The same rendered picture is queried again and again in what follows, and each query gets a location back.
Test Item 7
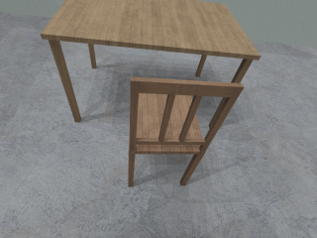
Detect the table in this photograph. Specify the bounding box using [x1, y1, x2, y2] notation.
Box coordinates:
[41, 0, 261, 129]

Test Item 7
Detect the chair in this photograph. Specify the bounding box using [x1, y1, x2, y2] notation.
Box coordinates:
[128, 76, 244, 187]

